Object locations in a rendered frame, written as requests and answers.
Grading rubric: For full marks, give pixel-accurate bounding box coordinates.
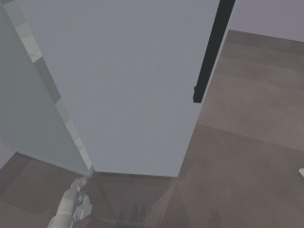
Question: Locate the fridge door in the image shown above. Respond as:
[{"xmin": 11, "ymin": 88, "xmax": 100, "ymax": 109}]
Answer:
[{"xmin": 16, "ymin": 0, "xmax": 239, "ymax": 177}]

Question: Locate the robot left forearm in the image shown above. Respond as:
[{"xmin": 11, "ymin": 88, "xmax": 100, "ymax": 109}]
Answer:
[{"xmin": 47, "ymin": 213, "xmax": 74, "ymax": 228}]

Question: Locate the left robot hand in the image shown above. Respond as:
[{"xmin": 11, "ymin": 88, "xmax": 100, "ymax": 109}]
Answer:
[{"xmin": 56, "ymin": 176, "xmax": 92, "ymax": 222}]

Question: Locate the handle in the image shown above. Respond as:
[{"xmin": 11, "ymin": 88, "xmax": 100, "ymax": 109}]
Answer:
[{"xmin": 193, "ymin": 0, "xmax": 236, "ymax": 104}]

